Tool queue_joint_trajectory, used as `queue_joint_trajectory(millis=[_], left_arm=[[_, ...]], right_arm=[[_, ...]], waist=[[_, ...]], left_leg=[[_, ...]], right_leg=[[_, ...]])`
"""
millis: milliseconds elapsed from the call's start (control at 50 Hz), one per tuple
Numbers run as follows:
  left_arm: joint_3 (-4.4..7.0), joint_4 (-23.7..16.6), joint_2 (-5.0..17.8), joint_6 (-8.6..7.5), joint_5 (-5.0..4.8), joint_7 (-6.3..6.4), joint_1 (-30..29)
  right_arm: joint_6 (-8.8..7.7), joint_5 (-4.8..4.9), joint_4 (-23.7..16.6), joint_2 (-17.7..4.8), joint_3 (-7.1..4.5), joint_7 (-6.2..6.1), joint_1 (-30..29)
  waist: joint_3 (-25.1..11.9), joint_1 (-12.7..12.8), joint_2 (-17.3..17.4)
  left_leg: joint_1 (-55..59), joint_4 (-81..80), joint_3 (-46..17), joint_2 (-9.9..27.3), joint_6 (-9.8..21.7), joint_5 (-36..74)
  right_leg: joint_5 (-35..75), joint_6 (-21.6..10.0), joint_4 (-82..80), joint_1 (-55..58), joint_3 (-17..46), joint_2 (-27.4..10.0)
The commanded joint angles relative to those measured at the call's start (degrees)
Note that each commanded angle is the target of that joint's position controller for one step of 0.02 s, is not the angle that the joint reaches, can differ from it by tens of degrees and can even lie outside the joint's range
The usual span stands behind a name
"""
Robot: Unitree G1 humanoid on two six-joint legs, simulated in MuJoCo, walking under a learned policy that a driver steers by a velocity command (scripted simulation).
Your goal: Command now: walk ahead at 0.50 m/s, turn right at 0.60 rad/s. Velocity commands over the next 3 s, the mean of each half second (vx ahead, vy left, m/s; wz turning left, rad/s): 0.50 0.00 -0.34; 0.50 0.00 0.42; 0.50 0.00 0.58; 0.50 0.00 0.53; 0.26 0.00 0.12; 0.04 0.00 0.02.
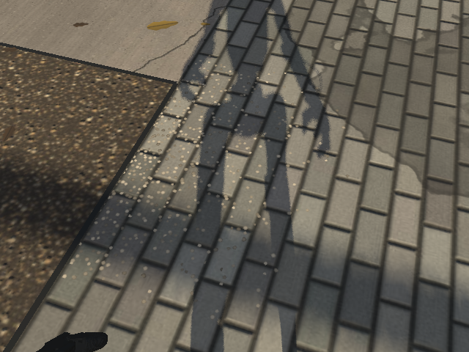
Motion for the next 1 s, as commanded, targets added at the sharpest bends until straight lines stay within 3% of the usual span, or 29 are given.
queue_joint_trajectory(millis=[20, 40, 60, 80, 100, 120, 140, 160, 180, 200, 260, 300, 360, 420, 480, 540, 560, 580, 600, 620, 640, 660, 680, 700, 720, 800, 880, 940, 1000], left_arm=[[1.68, -5.8, 5.1, -0.60, 0.13, -0.63, -2.5], [2.81, -4.7, 7.1, -0.42, 0.07, -0.51, 2.9], [4.64, -2.1, 10.1, -0.24, -0.07, 0.06, 12.6], [6.42, -0.1, 15.1, 0.35, -0.12, 1.39, 21.3], [6.52, -1.1, 20.7, -0.52, -0.32, 1.38, 18.4], [5.03, -2.0, 15.3, -1.17, 0.13, 1.15, 20.9], [4.07, -1.1, 12.3, -1.87, 0.41, 0.99, 18.7], [3.43, -1.5, 10.7, -2.13, 0.14, 1.03, 14.8], [2.83, -2.3, 9.0, -2.08, 0.33, 1.19, 10.7], [2.41, -3.2, 8.1, -2.12, 1.06, 1.43, 8.5], [2.26, -2.2, 8.2, -2.73, 1.14, 2.20, 8.2], [2.21, -0.6, 8.7, -2.91, 1.13, 2.89, 9.9], [1.90, 1.2, 8.7, -3.00, 1.02, 3.16, 12.0], [1.91, 3.3, 9.7, -3.37, 0.99, 2.89, 15.2], [2.12, 5.2, 10.2, -3.01, 1.03, 2.87, 16.8], [2.45, 5.6, 11.1, -2.20, 1.05, 3.42, 15.6], [2.59, 5.3, 11.7, -1.92, 1.21, 3.66, 14.7], [2.45, 4.9, 11.7, -1.46, 1.25, 3.93, 13.4], [1.87, 4.0, 10.7, -1.44, 1.69, 4.44, 13.4], [0.26, 1.8, 5.9, -2.65, 2.33, 4.08, 20.0], [-0.36, 2.4, 6.0, -4.19, 2.39, 3.23, 18.8], [0.39, 1.0, 9.4, -5.40, 0.30, 2.24, 14.1], [0.07, -0.2, 9.3, -6.11, -0.16, 1.99, 9.7], [0.12, -0.8, 8.9, -6.36, 0.88, 2.20, 7.5], [0.57, -0.8, 9.1, -6.00, 1.89, 2.54, 7.7], [0.20, -0.8, 6.9, -4.15, 2.67, 3.43, 9.3], [-0.76, -2.4, 4.6, -4.38, 2.45, 3.36, 0.7], [-0.75, -3.4, 4.9, -5.10, 1.52, 2.57, -4.5], [0.10, -3.8, 6.8, -5.89, 1.07, 1.90, -5.8]], right_arm=[[0.51, 0.88, -3.2, -12.1, -2.87, -0.55, -1.6], [1.00, 1.03, -3.4, -12.8, -3.04, -0.75, -1.9], [1.25, 1.19, -3.7, -12.0, -2.64, -0.98, -2.6], [0.85, -0.59, -5.0, -8.7, -1.29, -1.02, -1.4], [-1.05, -2.04, -8.8, -1.3, 1.25, -0.08, 3.1], [-3.25, 0.44, -9.5, -6.6, 0.41, 0.71, -4.5], [-4.12, 1.97, -10.9, -8.3, -0.02, 1.01, -8.6], [-4.41, 0.90, -10.5, -7.8, 0.21, 0.60, -8.4], [-4.17, -0.68, -9.8, -8.1, -0.16, 0.24, -7.9], [-3.43, -1.07, -9.7, -8.4, -0.49, 0.33, -6.5], [-1.58, -1.55, -9.4, -6.1, -0.03, 0.47, -5.4], [-1.24, -1.63, -10.2, -4.3, 0.71, 0.52, -8.5], [-1.50, -0.86, -10.8, -2.9, 1.57, 1.26, -13.7], [-1.73, 0.24, -12.1, -3.1, 1.80, 2.15, -18.2], [-1.84, 0.48, -13.9, -3.8, 1.71, 3.31, -20.7], [-1.75, 0.36, -14.5, -4.6, 1.32, 4.27, -18.2], [-1.53, 0.16, -13.9, -5.8, 0.68, 4.17, -14.7], [-1.34, -0.12, -12.3, -7.5, -0.46, 3.88, -7.8], [-1.10, -0.24, -11.0, -10.4, -1.64, 3.38, 0.2], [-1.09, -0.83, -11.2, -16.5, -3.08, 3.04, 5.2], [-0.86, 0.36, -10.3, -12.7, -2.16, 3.23, 7.1], [-0.46, 0.42, -10.8, -9.9, -1.28, 2.83, 4.9], [-0.13, 0.11, -11.8, -8.9, -1.02, 2.51, 1.7], [0.14, -0.23, -12.4, -8.1, -0.68, 2.39, -1.2], [0.12, -0.73, -13.2, -6.9, -0.16, 2.22, -3.1], [-0.03, -0.49, -13.5, -8.2, -0.55, 1.27, -4.1], [0.69, 0.42, -12.1, -9.3, -1.06, 0.09, -1.2], [1.50, 0.77, -11.0, -9.6, -1.23, -0.33, 1.8], [2.23, 0.87, -10.6, -9.0, -1.22, -0.58, 3.0]], waist=[[-0.3, 3.7, 7.6], [-3.7, 7.0, 8.1], [-8.7, 12.3, 6.8], [-14.1, 15.1, -0.6], [-20.3, 7.3, -13.4], [-23.0, 12.8, -6.1], [-14.4, 12.4, -4.2], [-10.1, 9.5, 0.5], [-7.0, 6.9, 1.2], [-6.0, 4.9, -0.2], [-4.9, 3.5, -0.1], [-3.5, 4.6, -0.6], [-1.9, 7.6, -1.8], [0.1, 10.1, -1.7], [2.0, 10.7, -1.2], [0.2, 8.5, -2.0], [-2.8, 6.6, -2.9], [-7.2, 2.7, -2.1], [-12.5, -0.9, 0.1], [-20.7, 1.3, 12.8], [-25.0, 0.2, 16.2], [-17.6, -0.7, 11.7], [-11.5, -0.1, 6.0], [-6.3, 1.9, 1.8], [-4.6, 3.9, 1.8], [-3.8, 6.3, 5.0], [-2.9, 3.2, 6.0], [-2.9, 1.0, 6.9], [-3.0, 1.4, 7.8]], left_leg=[[1.6, 5.1, -3.3, 15.8, 8.1, 49.7], [1.1, 13.3, -2.1, 15.1, 7.4, 57.9], [-4.4, 25.6, -0.4, 13.1, 5.6, 57.3], [-20.5, 44.1, -0.5, 10.5, 2.8, 33.8], [-44.7, 62.3, -8.9, -1.3, 0.0, -15.4], [-51.4, 66.8, -18.9, -0.5, 1.0, -13.9], [-54.8, 64.6, -18.3, 1.8, 2.2, -7.9], [-51.5, 59.5, -18.4, 4.3, 2.4, -3.0], [-47.0, 54.8, -18.3, 5.8, 1.8, -0.4], [-43.0, 52.7, -18.7, 6.8, 1.3, 1.4], [-39.9, 46.6, -16.6, 6.8, -1.1, 5.6], [-40.6, 39.3, -15.8, 6.6, -2.1, 12.7], [-38.2, 26.7, -14.5, 5.4, -1.1, 25.7], [-38.8, 20.8, -14.3, 4.3, 0.7, 30.0], [-44.3, 17.9, -14.7, 3.5, 3.3, 24.3], [-41.3, 16.8, -13.5, 0.9, 6.1, 16.0], [-35.7, 17.2, -11.6, -1.2, 7.1, 13.9], [-25.9, 15.9, -9.6, -3.9, 8.6, 15.1], [-11.4, 16.6, -15.2, -0.7, 11.0, 19.4], [10.9, 14.7, -42.8, 13.7, 21.6, 14.8], [18.7, 5.0, -61.0, 17.8, 24.8, 7.4], [14.7, 3.8, -54.8, 16.7, 21.5, 0.9], [6.3, 3.1, -47.9, 14.5, 19.5, 2.0], [-2.6, 1.9, -42.8, 12.5, 18.4, 7.3], [-8.3, 0.6, -39.4, 10.6, 17.8, 12.8], [-17.3, -1.6, -32.8, 7.4, 18.6, 24.4], [-20.0, -0.5, -28.4, 3.6, 15.1, 22.1], [-18.5, 1.4, -31.0, 4.0, 13.9, 18.1], [-13.0, 5.6, -36.6, 5.8, 13.0, 15.3]], right_leg=[[-7.3, -3.1, -2.0, 4.4, -4.6, 4.1], [-8.9, -4.7, -3.1, 11.7, -6.0, 6.7], [-4.7, -7.0, -7.2, 26.2, -6.2, 9.0], [-4.0, -10.6, -7.5, 44.6, 7.6, 0.7], [-14.4, -21.6, -14.1, 60.8, 41.3, -12.9], [-19.0, -21.0, -21.0, 61.2, 46.7, -14.2], [-13.9, -18.3, -21.7, 55.0, 38.1, -12.6], [-8.5, -16.3, -21.6, 45.9, 31.4, -10.0], [-2.7, -14.9, -22.3, 37.6, 26.1, -7.7], [0.9, -14.6, -23.7, 32.3, 23.6, -6.3], [10.0, -14.9, -26.0, 25.5, 17.5, -4.8], [12.2, -13.7, -26.8, 24.4, 13.3, -3.5], [8.4, -10.6, -27.1, 24.6, 8.2, -1.6], [2.9, -10.0, -27.9, 28.6, 8.6, -4.4], [6.4, -9.3, -25.6, 37.3, 8.4, -7.9], [21.9, -7.0, -20.2, 42.3, 5.7, -9.0], [32.9, -6.1, -15.7, 42.7, 4.4, -8.3], [41.5, -4.7, -6.5, 41.2, 1.7, -6.1], [35.7, -2.5, 6.7, 32.6, -0.4, -4.0], [7.2, 2.3, 30.6, 9.7, -1.7, 5.3], [-27.6, 3.1, 39.0, -2.0, 6.1, 10.2], [-25.4, 2.2, 41.8, -8.2, 9.1, 6.2], [-21.1, 1.5, 38.5, -8.5, 7.9, 3.7], [-18.3, 1.5, 32.8, -7.1, 6.9, 1.8], [-16.2, 1.8, 28.6, -3.4, 6.8, 0.2], [-12.2, 5.2, 19.2, 1.0, 4.7, 0.0], [3.2, 6.9, 2.1, 4.6, 4.1, 2.6], [7.8, 6.8, -5.5, 7.9, 4.2, 5.0], [3.6, 5.5, -10.6, 9.2, 5.9, 5.8]])
Next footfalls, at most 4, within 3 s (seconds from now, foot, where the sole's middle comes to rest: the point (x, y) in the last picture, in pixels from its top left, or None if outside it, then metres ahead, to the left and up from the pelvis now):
0.08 right None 0.21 -0.12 -0.77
0.60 left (210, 320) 0.55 0.05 -0.77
1.08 right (264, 232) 0.82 -0.14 -0.77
1.58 left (155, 196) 1.00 0.21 -0.77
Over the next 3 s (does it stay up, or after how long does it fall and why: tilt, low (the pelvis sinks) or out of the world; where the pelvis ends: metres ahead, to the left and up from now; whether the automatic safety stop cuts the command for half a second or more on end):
stays up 1.27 0.31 0.00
